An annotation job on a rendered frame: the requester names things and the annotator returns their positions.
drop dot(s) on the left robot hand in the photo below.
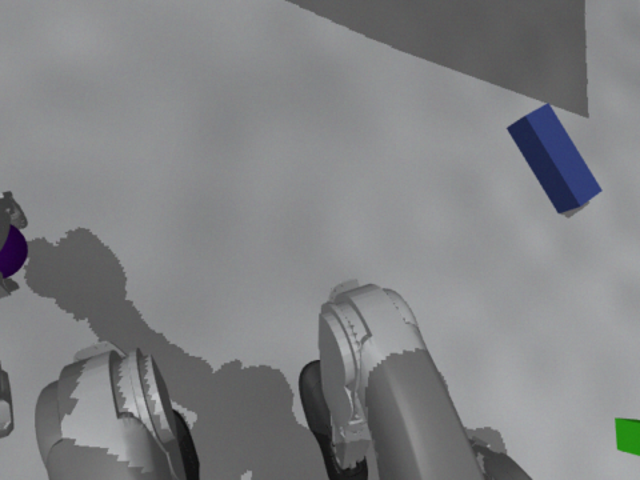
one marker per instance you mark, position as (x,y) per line
(10,213)

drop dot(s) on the right robot hand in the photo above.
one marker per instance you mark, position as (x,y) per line
(498,466)

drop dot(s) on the right robot foot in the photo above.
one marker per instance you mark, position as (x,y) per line
(318,418)

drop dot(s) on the left robot foot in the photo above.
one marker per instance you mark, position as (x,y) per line
(187,448)

